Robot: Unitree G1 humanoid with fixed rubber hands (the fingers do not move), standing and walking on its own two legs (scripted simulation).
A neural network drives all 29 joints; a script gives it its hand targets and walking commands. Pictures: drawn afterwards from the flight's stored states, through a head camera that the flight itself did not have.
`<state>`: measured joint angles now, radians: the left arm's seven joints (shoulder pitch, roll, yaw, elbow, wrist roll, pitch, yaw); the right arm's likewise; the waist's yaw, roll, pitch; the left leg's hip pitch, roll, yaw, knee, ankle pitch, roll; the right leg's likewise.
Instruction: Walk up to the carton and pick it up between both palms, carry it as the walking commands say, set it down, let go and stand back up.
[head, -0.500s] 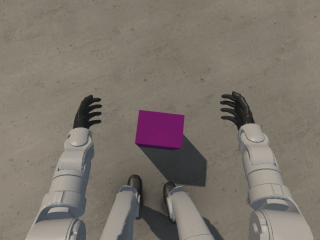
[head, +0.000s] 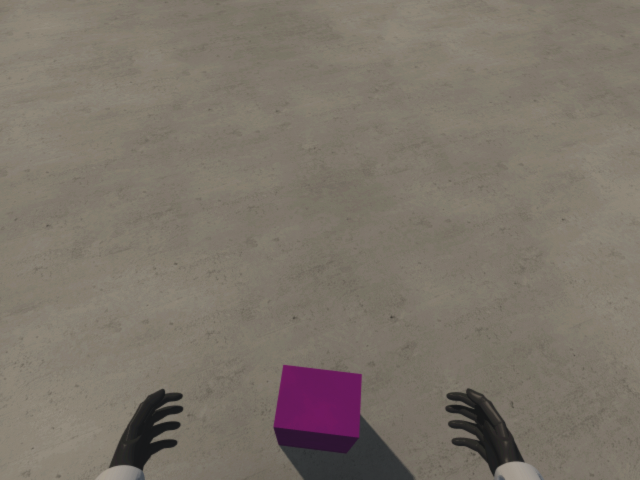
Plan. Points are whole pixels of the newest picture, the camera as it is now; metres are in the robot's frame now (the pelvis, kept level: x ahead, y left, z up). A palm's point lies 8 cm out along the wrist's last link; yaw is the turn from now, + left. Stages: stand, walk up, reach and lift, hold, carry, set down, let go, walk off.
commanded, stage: let go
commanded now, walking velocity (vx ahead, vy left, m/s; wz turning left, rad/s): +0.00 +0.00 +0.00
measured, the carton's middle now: (317, 412) +0.35 -0.03 -0.63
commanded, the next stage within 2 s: stand in 0.50 s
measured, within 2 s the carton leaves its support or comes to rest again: neither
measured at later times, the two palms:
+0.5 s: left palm out of the picture +0.13 +0.24 -0.06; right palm out of the picture +0.14 -0.21 -0.06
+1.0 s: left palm out of the picture +0.09 +0.31 -0.09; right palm out of the picture +0.11 -0.27 -0.08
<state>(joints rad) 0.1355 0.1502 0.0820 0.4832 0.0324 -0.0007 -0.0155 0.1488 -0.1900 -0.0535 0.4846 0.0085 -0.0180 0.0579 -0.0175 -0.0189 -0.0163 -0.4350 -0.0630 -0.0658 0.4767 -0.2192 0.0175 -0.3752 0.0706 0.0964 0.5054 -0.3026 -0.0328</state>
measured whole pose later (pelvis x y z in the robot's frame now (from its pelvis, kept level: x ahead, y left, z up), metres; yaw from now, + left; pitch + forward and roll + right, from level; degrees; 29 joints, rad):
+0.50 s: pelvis -0.03 +0.01 +0.00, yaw -1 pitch -9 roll +0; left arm 0.23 0.19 0.06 0.41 0.05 0.16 -0.07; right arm 0.19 -0.19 -0.05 0.43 -0.03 0.17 0.07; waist 0.01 -0.01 0.15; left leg -0.08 -0.07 -0.05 0.47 -0.23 0.04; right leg -0.01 0.06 0.11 0.49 -0.31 -0.02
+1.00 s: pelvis -0.01 +0.02 +0.00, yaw -1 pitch -3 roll +0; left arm 0.32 0.33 0.05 0.75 0.04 -0.02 0.01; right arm 0.24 -0.32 -0.07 0.81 -0.03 -0.02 -0.02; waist 0.01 0.00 -0.12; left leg -0.20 -0.07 -0.05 0.51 -0.26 0.05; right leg -0.11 0.06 0.11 0.49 -0.33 -0.02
